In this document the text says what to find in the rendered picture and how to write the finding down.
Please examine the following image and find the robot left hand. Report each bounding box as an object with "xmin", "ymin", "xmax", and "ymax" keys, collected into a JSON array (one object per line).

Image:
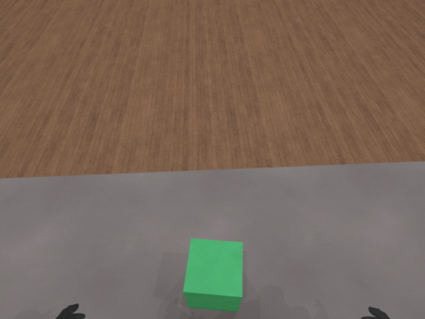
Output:
[{"xmin": 56, "ymin": 304, "xmax": 86, "ymax": 319}]

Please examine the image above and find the carton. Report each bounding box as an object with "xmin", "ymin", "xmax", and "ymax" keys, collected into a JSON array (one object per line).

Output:
[{"xmin": 183, "ymin": 239, "xmax": 243, "ymax": 312}]

